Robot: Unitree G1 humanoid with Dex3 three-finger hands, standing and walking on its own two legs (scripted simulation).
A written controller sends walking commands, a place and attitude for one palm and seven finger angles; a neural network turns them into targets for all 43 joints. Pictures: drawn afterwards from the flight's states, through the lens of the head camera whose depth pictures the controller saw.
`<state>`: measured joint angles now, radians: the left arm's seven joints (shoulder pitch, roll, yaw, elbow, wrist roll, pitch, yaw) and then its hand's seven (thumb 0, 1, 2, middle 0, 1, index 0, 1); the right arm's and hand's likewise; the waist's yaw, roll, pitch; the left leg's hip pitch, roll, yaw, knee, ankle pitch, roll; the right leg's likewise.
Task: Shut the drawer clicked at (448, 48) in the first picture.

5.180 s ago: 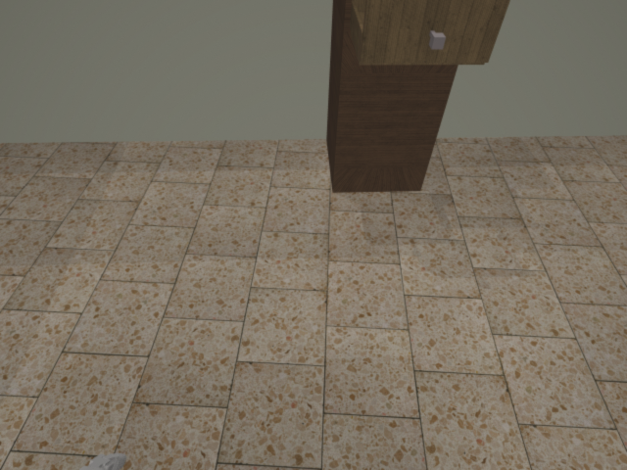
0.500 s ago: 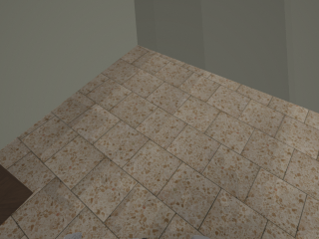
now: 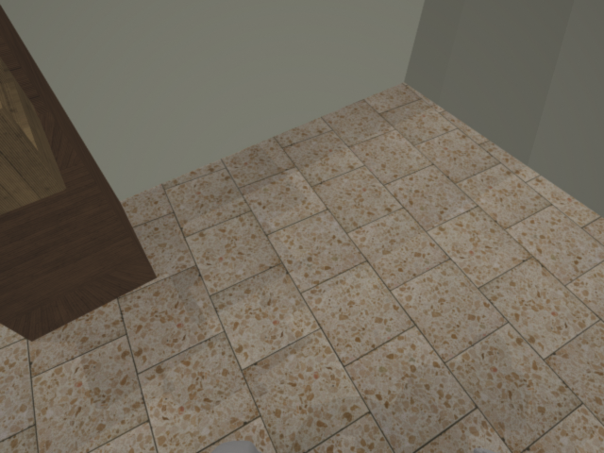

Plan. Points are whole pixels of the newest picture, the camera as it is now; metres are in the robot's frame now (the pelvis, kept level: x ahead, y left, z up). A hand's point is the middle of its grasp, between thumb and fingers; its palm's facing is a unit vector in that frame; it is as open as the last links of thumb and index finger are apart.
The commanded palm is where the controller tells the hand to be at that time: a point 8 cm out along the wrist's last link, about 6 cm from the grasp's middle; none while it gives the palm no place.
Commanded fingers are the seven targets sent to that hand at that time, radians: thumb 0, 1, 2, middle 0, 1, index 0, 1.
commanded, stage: turn to face it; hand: left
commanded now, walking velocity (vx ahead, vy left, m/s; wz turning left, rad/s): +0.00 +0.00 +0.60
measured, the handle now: out of the picture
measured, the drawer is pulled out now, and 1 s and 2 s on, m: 0.26 0.26 0.26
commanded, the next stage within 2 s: take the last steps up to it in 1.02 s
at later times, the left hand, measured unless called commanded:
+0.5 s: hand out of the picture +0.07 +0.23 -0.14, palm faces +0.28 -0.92 -0.29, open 7.3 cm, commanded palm none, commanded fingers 0.00 0.90 0.90 -0.20 -0.30 -0.20 -0.30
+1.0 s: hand out of the picture -0.14 +0.22 -0.18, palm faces +0.54 -0.80 -0.26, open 7.3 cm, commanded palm none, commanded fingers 0.00 0.90 0.90 -0.20 -0.30 -0.20 -0.30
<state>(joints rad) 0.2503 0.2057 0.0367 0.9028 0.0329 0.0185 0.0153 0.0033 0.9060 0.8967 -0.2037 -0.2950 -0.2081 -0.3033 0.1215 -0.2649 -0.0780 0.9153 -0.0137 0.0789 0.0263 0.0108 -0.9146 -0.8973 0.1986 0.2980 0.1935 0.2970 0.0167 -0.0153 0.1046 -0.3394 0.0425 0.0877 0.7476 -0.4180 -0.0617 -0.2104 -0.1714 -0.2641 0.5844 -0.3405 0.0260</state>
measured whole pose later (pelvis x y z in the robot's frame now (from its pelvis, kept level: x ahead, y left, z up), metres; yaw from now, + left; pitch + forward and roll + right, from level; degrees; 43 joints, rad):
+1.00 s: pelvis -0.04 +0.02 +0.00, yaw +31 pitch -2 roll -1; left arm 0.25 0.27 0.07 0.98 0.02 0.08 0.02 0.01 0.91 0.90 -0.20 -0.29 -0.20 -0.30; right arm 0.14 -0.21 -0.04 0.92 -0.02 0.03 0.00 0.01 -0.91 -0.90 0.20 0.30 0.20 0.30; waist 0.03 -0.05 0.08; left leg -0.26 0.02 0.07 0.60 -0.32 0.04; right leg -0.40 -0.12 -0.07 1.00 -0.51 0.06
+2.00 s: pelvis +0.05 +0.17 +0.01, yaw +37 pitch -2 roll +1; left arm 0.32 0.18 0.06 1.09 0.03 -0.01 0.00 0.01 0.91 0.90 -0.20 -0.29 -0.20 -0.30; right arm 0.22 -0.15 -0.06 1.02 -0.02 -0.08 -0.03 -0.02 -0.95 -0.90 0.20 0.30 0.20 0.30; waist 0.02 -0.03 0.03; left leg -0.19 0.02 0.19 0.46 -0.24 0.05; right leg -0.48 -0.11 -0.08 1.12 -0.32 0.00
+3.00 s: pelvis +0.18 +0.21 -0.02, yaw +35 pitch -3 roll +0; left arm 0.27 0.17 0.01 0.97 0.03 0.01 0.04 0.00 0.91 0.90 -0.20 -0.29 -0.20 -0.30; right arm 0.16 -0.20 -0.06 0.92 -0.01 0.03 0.00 0.01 -0.91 -0.90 0.20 0.30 0.20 0.30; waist -0.01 0.04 0.06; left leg -0.42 0.04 0.04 0.72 -0.24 0.00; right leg -0.28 -0.04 0.02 0.76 -0.42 0.03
